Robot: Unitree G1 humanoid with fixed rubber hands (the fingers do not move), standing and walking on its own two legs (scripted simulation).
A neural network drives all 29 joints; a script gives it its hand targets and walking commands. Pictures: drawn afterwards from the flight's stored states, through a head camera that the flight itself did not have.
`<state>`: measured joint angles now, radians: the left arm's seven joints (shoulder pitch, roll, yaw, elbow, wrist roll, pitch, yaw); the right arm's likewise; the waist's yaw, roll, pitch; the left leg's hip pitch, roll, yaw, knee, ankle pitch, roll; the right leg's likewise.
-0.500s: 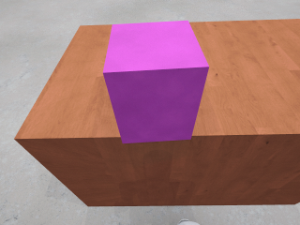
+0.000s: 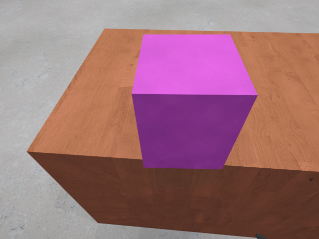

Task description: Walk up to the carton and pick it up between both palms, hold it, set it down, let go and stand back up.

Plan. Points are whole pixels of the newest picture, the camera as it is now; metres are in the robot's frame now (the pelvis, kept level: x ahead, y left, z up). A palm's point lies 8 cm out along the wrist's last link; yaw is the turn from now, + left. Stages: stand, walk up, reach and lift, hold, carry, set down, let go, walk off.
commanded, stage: walk up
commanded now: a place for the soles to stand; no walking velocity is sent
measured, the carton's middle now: (184, 105) +0.41 -0.04 +0.14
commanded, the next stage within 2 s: reach and lift in 1.80 s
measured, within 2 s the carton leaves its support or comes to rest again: neither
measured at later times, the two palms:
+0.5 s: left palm out of the picture +0.07 +0.25 -0.11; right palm out of the picture +0.02 -0.26 -0.11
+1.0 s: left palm out of the picture +0.02 +0.23 -0.12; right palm out of the picture -0.04 -0.25 -0.11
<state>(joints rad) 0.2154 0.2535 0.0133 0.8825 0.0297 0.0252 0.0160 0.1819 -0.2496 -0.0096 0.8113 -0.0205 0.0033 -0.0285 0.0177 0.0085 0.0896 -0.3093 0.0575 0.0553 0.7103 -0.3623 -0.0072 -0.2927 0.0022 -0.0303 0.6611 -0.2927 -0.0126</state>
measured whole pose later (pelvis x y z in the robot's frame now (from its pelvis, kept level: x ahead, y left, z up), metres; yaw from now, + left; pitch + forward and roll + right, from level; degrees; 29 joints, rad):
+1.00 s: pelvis -0.06 +0.00 +0.02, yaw -5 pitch -2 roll +1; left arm 0.25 0.23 -0.02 0.92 0.02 0.01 0.00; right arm 0.29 -0.23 0.02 0.93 0.01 0.00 -0.01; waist 0.01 -0.03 0.04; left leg -0.19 -0.03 0.01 0.52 -0.29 0.02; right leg -0.31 0.03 0.05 0.50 -0.15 -0.02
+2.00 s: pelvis -0.06 -0.02 -0.01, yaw -1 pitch -4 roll +0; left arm -0.03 0.25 0.06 0.52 0.08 0.58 -0.01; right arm -0.01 -0.25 -0.06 0.79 0.00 0.09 0.05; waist 0.00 -0.01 0.18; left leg -0.29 0.06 0.04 0.78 -0.42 -0.03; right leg -0.38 0.02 -0.05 0.74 -0.30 -0.04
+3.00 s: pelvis -0.02 +0.00 +0.03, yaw -3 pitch -5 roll +0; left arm 0.43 0.16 -0.02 -0.15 -0.09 0.40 0.10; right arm 0.47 -0.23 -0.09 -0.03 0.15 0.19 0.06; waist 0.03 0.00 0.08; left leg 0.02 0.04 0.10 0.29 -0.22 -0.01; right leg -0.09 0.02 0.00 0.26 -0.09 -0.02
